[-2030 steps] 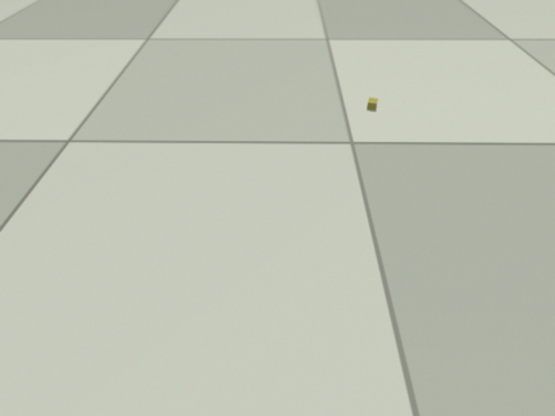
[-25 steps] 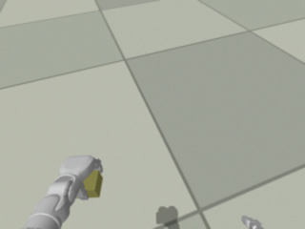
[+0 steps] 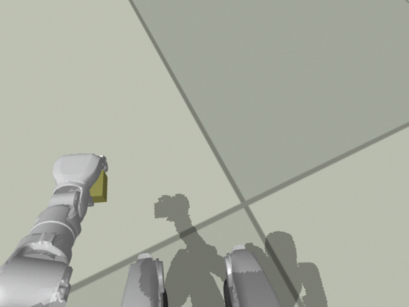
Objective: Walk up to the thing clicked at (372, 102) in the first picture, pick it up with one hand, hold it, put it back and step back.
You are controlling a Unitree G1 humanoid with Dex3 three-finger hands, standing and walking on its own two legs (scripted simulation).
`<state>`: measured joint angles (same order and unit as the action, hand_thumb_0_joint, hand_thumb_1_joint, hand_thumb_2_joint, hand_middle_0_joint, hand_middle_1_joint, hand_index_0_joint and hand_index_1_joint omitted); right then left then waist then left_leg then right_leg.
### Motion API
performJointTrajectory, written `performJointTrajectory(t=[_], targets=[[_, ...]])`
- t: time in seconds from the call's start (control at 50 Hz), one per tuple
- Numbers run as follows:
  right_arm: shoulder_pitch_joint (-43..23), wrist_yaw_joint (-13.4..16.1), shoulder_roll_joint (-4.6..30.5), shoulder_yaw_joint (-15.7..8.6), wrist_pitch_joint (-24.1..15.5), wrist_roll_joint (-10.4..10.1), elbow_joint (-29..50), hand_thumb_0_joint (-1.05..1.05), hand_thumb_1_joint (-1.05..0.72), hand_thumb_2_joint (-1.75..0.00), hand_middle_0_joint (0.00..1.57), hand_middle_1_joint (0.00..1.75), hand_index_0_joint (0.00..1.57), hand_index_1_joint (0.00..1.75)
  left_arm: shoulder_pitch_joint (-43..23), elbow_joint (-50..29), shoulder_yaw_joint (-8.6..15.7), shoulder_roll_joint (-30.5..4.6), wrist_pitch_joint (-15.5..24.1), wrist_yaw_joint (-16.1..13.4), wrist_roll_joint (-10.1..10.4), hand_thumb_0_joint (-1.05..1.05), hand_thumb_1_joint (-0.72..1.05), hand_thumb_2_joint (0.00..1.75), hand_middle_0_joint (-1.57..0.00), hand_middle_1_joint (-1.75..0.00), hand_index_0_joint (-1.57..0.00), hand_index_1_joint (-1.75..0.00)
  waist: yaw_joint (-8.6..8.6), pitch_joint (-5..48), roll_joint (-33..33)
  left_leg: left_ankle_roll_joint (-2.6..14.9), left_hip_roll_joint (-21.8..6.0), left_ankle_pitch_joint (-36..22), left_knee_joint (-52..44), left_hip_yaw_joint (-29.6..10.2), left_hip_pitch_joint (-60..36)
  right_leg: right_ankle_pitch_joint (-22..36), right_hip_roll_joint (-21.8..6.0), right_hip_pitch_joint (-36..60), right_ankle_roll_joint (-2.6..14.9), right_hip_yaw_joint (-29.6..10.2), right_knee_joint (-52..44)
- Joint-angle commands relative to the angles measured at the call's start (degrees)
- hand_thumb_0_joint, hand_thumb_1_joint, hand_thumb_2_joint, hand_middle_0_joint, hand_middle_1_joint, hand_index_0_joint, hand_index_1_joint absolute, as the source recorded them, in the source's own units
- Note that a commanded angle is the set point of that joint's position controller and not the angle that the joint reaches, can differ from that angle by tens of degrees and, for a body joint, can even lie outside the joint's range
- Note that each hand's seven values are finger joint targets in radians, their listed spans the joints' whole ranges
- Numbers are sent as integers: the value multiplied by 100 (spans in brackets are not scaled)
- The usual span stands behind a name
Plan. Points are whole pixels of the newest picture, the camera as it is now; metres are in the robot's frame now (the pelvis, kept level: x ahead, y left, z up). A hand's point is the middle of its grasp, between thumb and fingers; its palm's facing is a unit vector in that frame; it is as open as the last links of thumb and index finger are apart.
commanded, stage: crouch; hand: left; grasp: from above
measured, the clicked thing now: (87, 187) +0.43 +0.24 -0.15
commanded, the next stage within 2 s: lower in 1.22 s
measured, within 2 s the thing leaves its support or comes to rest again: neither
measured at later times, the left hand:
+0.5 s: hand (104, 198) +0.45 +0.24 -0.31, palm faces -0.41 +0.00 -0.91, open 8.9 cm
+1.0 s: hand (110, 201) +0.46 +0.25 -0.39, palm faces -0.45 -0.01 -0.89, open 8.9 cm
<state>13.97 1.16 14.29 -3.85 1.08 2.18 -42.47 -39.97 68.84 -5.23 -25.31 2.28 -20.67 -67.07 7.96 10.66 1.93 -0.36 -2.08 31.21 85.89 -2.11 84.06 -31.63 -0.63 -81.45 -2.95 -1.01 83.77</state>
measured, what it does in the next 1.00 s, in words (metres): lowers itself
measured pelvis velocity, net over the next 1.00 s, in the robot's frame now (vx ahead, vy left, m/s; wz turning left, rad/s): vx -0.03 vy -0.01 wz -0.08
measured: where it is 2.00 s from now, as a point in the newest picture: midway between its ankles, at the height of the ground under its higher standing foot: outside the picture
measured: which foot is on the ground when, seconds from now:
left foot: down 0.00-1.00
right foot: down 0.00-1.00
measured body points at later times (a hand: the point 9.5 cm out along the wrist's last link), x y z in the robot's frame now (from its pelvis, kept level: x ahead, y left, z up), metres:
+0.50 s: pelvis -0.02 -0.01 -0.16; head +0.21 +0.03 +0.23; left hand +0.46 +0.24 -0.26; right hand +0.04 -0.29 -0.28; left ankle +0.07 +0.12 -0.56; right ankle +0.06 -0.15 -0.56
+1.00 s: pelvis -0.03 -0.01 -0.23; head +0.21 +0.04 +0.14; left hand +0.48 +0.24 -0.34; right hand -0.02 -0.28 -0.34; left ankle +0.06 +0.12 -0.56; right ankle +0.06 -0.15 -0.56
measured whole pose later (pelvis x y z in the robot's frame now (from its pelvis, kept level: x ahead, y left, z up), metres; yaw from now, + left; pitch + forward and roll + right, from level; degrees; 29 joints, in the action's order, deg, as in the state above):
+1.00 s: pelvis -0.03 -0.01 -0.23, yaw -5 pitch +35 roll -7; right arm 10.1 -7.3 14.6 1.7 -2.4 7.7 -43.5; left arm -56.4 82.3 4.8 -42.0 10.8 -20.6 -72.7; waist 14.2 4.0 -0.1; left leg -1.9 -0.9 37.4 130.9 -8.5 128.8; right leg -38.4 1.6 -124.3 -3.3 1.5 127.3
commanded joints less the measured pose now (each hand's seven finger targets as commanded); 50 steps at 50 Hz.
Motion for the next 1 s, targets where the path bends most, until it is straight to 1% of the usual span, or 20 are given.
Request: performJointTrajectory(t=[0.0, 0.04, 0.08, 0.12, 0.16, 0.2, 0.22, 0.24, 0.28, 0.32, 0.34, 0.38, 0.44, 0.5, 0.66, 0.7, 0.78, 0.84, 0.88, 0.98], targets=[[500, 79, 1083, -340, -242, 51, 397, 0, -89, -90, 20, 30, 20, 30, -2215, -713, 503, -1550, -67, -209, -12, 0, 68, 48, -105, -43, -107, -41, -18, 3264, 695, 46, 109, -580, -585, -98, -1883, 692, 200, 452, 501, 424, -300], [523, 47, 1062, -300, -275, 67, 387, 0, -89, -89, 20, 30, 20, 30, -2194, -464, 420, -1341, -44, -164, 62, 0, 66, 46, -103, -43, -105, -40, 127, 3042, 620, 43, 124, -202, -376, -138, -1442, 381, 187, 4, 518, 442, -73], [520, 25, 1082, -291, -319, 79, 376, 0, -89, -89, 20, 30, 20, 30, -2340, -401, 522, -1571, 24, -125, 91, 0, 67, 42, -103, -40, -106, -37, 132, 3009, 655, 68, 137, 205, -188, -178, -1090, 49, 190, -287, 522, 462, 109], [556, -31, 1073, -258, -379, 96, 350, 0, -89, -89, 20, 30, 20, 30, -2318, -226, 478, -1478, 105, -64, 124, 0, 68, 42, -103, -40, -106, -37, 262, 2968, 410, 132, 163, 371, 164, -162, -593, -82, 181, -485, 499, 474, 280], [606, -81, 1126, -220, -413, 115, 326, 0, -89, -89, 20, 30, 20, 30, -2278, -124, 627, -1792, 227, -54, 40, 0, 69, 44, -104, -41, -107, -38, 238, 3148, 397, 147, 193, 299, 453, -140, -365, -59, 168, -616, 488, 480, 525], [700, -147, 1114, -206, -457, 155, 264, 0, -89, -89, 20, 30, 20, 30, -2790, -711, 677, -1874, 405, -73, 37, 0, 71, 47, -105, -44, -108, -41, 320, 3511, 631, 142, 183, 95, 730, -133, -405, 146, 167, -799, 499, 516, 769], [674, -167, 1169, -179, -477, 164, 267, 0, -89, -90, 20, 30, 20, 30, -2569, -246, 714, -1964, 411, -95, -56, 0, 72, 48, -107, -43, -109, -41, 302, 3462, 686, 118, 176, 107, 807, -163, -411, 108, 154, -989, 505, 529, 896], [710, -198, 1178, -145, -481, 183, 235, 0, -89, -90, 20, 30, 20, 30, -2651, -292, 725, -1916, 458, -121, -86, 0, 72, 47, -107, -43, -110, -40, 353, 3450, 859, 83, 157, -70, 897, -230, -457, 233, 127, -1241, 512, 558, 1091], [735, -240, 1222, -147, -485, 229, 171, 0, -89, -90, 20, 30, 20, 30, -2806, -461, 953, -2357, 555, -230, -249, 0, 68, 45, -105, -40, -108, -38, 235, 3869, 1173, 78, 178, -356, 1162, -125, -545, 446, 157, -1218, 525, 559, 1300], [805, -315, 1184, -119, -504, 287, 98, 0, -89, -90, 20, 30, 20, 30, -3005, -616, 944, -2257, 594, -299, -303, 0, 70, 44, -105, -41, -109, -38, 288, 4089, 1353, 92, 169, -801, 1478, -67, -647, 776, 160, -1347, 516, 578, 1513], [863, -350, 1211, -113, -504, 305, 83, 0, -90, -90, 20, 30, 20, 30, -3152, -677, 1051, -2462, 612, -351, -363, 0, 70, 47, -107, -41, -109, -39, 309, 4098, 1381, 93, 166, -823, 1555, -61, -632, 782, 170, -1413, 518, 592, 1566], [811, -411, 1218, -114, -515, 343, 69, 0, -90, -90, 20, 30, 20, 30, -3032, -338, 968, -2282, 598, -373, -393, 0, 67, 48, -106, -40, -108, -38, 361, 3866, 1433, 101, 155, -767, 1735, -17, -425, 755, 177, -1587, 505, 608, 1667], [862, -481, 1227, -125, -501, 394, 36, 0, -90, -90, 20, 30, 20, 30, -3273, -499, 1163, -2615, 584, -426, -427, 0, 68, 48, -104, -42, -107, -39, 338, 3992, 1466, 119, 160, -751, 1971, 46, -169, 811, 201, -1568, 501, 636, 1845], [772, -553, 1226, -119, -510, 410, 78, 0, -90, -90, 20, 30, 20, 30, -2947, 83, 962, -2253, 488, -351, -359, 0, 74, 53, -109, -43, -111, -42, 430, 3675, 1220, 152, 148, -574, 2157, 51, 170, 711, 209, -1683, 474, 661, 1944], [824, -679, 1292, -93, -432, 436, 9, 0, -90, -90, 20, 30, 20, 30, -3228, 57, 1098, -2710, 615, -109, -310, 0, 77, 50, -110, -44, -113, -41, 523, 3479, 1109, 174, 134, -595, 2667, 54, 872, 831, 281, -1755, 450, 723, 2423], [752, -694, 1312, -70, -413, 457, 37, 0, -90, -90, 20, 30, 20, 30, -3303, 119, 974, -2519, 671, -85, -314, 0, 75, 47, -110, -42, -112, -40, 563, 3407, 1127, 160, 140, -445, 2714, 28, 981, 677, 293, -1927, 465, 751, 2537], [849, -745, 1347, -12, -373, 481, -42, 0, -91, -90, 20, 30, 20, 30, -3379, 218, 1284, -3085, 775, -142, -479, 0, 75, 46, -110, -43, -112, -40, 494, 3432, 1316, 149, 138, -466, 2918, 51, 1055, 679, 310, -2066, 487, 777, 2752], [676, -772, 1352, 42, -389, 491, 55, 0, -91, -90, 20, 30, 20, 30, -3268, 583, 1066, -2772, 796, -156, -493, 0, 76, 43, -109, -42, -113, -39, 513, 3168, 1369, 143, 159, -93, 2956, 44, 1193, 321, 319, -2421, 510, 806, 2832], [628, -764, 1413, 62, -385, 499, 44, 0, -90, -90, 20, 30, 20, 30, -3663, 349, 1179, -3072, 863, -203, -508, 0, 71, 42, -106, -41, -109, -38, 499, 3337, 1607, 131, 152, 43, 2999, 10, 1209, 219, 328, -2541, 527, 838, 2970], [686, -770, 1450, 177, -417, 553, 19, 0, -90, -90, 20, 30, 20, 30, -3708, 709, 1195, -3215, 870, -268, -527, 0, 71, 43, -106, -41, -109, -38, 638, 3084, 1363, 180, 174, 202, 3250, 66, 1611, 99, 342, -2546, 486, 851, 3014]])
